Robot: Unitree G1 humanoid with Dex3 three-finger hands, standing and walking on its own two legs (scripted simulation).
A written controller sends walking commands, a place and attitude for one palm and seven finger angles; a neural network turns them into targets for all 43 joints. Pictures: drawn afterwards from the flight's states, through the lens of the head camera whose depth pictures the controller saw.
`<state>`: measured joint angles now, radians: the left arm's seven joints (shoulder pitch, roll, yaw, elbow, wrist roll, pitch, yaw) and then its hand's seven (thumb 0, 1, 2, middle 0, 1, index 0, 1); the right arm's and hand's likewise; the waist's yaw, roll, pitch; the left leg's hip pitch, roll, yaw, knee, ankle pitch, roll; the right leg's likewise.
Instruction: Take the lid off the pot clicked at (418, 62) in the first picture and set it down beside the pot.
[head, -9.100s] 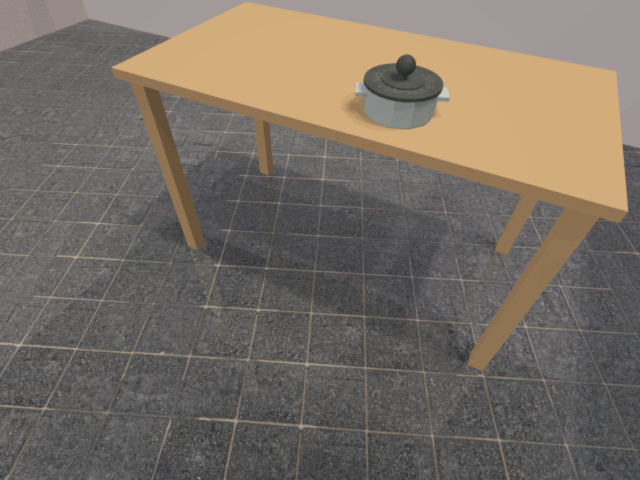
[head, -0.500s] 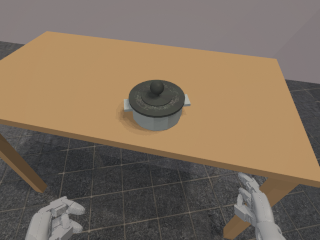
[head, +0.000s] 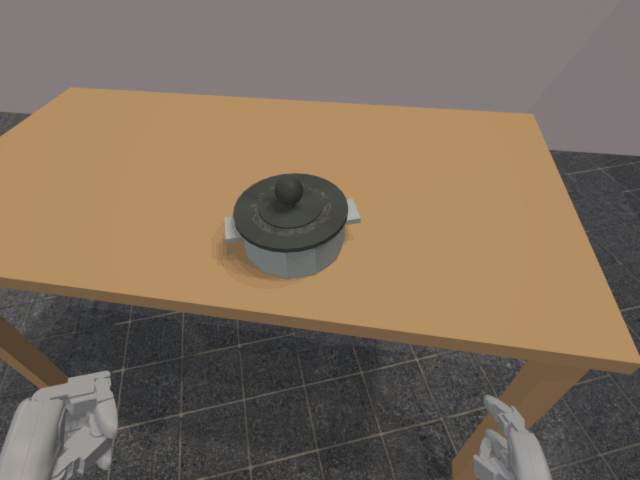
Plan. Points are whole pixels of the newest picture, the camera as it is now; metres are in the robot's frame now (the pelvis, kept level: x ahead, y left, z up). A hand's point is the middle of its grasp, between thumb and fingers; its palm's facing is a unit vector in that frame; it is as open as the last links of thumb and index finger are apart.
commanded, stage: raise the hand higher, near the body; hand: left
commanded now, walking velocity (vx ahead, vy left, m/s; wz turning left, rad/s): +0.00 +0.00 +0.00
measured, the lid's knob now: (289, 190) +0.49 +0.11 +0.11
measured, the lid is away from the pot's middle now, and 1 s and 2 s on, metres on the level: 0.00 0.00 0.00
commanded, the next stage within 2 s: reach forward and open the fingers in 0.48 s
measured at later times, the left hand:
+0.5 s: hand (87, 378) +0.17 +0.24 +0.14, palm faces +0.35 -0.85 -0.40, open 3.1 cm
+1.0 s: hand (71, 354) +0.19 +0.27 +0.14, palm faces -0.05 -0.07 -1.00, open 3.5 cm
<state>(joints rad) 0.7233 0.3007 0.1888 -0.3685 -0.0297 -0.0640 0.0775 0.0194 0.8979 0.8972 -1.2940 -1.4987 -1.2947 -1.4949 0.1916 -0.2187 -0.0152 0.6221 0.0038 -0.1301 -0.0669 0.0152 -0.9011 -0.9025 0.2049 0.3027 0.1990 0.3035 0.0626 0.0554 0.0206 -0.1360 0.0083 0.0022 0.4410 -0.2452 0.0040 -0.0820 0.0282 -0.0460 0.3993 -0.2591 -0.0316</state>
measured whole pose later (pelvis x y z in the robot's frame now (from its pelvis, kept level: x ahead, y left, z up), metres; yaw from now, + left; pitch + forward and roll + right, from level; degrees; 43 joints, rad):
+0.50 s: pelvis +0.00 +0.01 +0.00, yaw +0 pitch -4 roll -1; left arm 0.60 0.32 0.24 -0.49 -0.05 -0.10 0.08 0.02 0.89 0.90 -1.30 -1.50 -1.30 -1.50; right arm 0.16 -0.20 0.02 0.60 0.00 -0.13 -0.05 0.01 -0.90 -0.90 0.21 0.30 0.20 0.30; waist 0.08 0.05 0.03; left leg -0.12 0.00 0.01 0.44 -0.25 0.02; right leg -0.06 0.02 -0.04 0.39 -0.25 -0.02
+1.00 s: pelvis -0.01 +0.02 +0.00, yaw +0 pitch +0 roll +0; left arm 0.40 0.68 0.13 -0.48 0.69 0.14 -0.14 0.01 0.47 1.16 -1.18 -1.05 -1.18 -1.05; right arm 0.10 -0.31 0.02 0.53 0.04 0.11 0.00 0.01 -0.90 -0.90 0.20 0.30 0.20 0.30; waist 0.09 0.13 -0.03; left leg -0.25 -0.02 0.01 0.50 -0.24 0.03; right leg -0.21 0.00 -0.04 0.48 -0.27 -0.01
